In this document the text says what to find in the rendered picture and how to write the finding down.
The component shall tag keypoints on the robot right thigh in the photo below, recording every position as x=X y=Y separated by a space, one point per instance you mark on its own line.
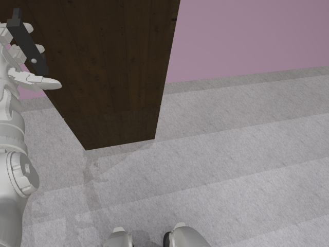
x=186 y=236

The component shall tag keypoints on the left robot upper arm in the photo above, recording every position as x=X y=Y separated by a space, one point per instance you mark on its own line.
x=18 y=179

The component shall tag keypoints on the cupboard door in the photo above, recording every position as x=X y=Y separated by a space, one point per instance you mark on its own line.
x=108 y=55

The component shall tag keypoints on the handle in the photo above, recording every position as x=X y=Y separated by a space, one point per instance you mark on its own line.
x=25 y=42

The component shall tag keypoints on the right robot shin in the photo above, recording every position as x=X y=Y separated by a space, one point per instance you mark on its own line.
x=179 y=225

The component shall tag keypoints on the left robot forearm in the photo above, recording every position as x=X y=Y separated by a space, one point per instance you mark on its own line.
x=12 y=125

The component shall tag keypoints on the robot left hand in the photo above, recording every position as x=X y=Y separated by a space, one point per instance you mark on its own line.
x=15 y=57

